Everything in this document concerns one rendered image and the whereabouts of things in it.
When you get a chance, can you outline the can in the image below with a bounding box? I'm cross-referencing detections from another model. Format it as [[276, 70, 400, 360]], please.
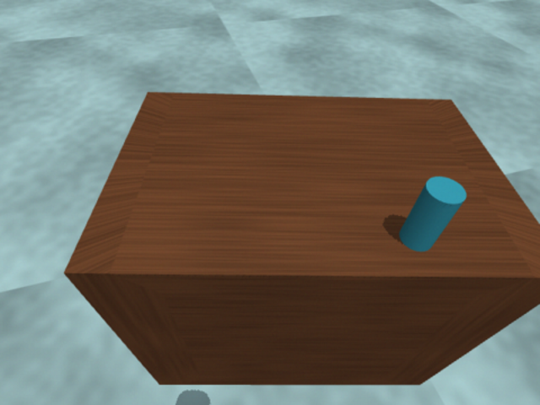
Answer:
[[399, 176, 467, 251]]

